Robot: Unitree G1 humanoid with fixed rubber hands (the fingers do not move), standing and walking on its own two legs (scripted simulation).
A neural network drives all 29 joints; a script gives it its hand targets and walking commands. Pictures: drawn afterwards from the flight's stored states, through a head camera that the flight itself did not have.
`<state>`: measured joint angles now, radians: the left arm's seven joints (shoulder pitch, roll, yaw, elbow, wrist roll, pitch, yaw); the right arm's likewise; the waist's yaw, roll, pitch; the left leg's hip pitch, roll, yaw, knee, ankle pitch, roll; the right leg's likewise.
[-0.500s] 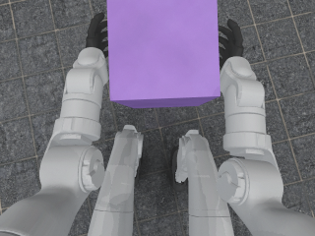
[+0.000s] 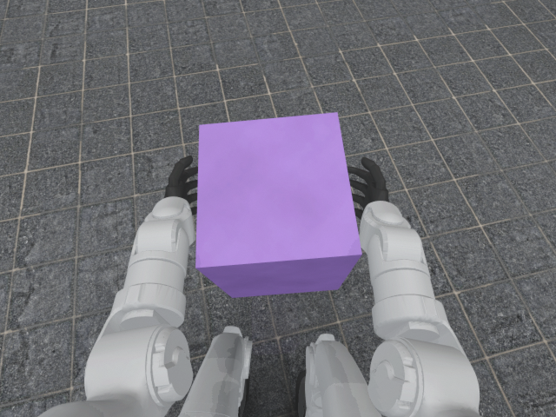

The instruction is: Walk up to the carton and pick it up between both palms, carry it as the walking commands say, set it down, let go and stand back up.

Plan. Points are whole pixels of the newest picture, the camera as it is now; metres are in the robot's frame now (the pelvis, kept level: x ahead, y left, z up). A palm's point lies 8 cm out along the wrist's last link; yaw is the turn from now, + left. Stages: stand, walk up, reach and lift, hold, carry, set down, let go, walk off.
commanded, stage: reach and lift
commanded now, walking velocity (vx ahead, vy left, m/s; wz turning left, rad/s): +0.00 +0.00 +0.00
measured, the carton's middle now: (277, 217) +0.43 +0.02 -0.06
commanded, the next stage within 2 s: none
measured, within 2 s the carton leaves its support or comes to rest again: neither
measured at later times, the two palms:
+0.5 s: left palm (170, 189) +0.40 +0.16 +0.07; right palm (397, 193) +0.40 -0.13 +0.08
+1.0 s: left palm (143, 174) +0.37 +0.17 +0.14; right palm (417, 178) +0.38 -0.12 +0.15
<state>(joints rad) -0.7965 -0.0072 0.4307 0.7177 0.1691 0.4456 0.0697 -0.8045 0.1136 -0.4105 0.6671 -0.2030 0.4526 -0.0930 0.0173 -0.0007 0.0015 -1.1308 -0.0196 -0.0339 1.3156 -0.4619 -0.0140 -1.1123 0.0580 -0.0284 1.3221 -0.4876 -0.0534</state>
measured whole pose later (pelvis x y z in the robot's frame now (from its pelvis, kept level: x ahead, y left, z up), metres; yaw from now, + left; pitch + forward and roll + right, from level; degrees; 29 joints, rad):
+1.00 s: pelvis +0.05 +0.00 +0.10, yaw +1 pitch -2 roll +0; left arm -0.50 -0.09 0.40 0.62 0.22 0.58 0.03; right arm -0.49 0.20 -0.38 0.54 -0.26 0.60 -0.06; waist 0.00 0.00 -0.03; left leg -0.38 -0.02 -0.04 0.76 -0.34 -0.01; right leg -0.36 0.05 -0.01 0.76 -0.36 -0.05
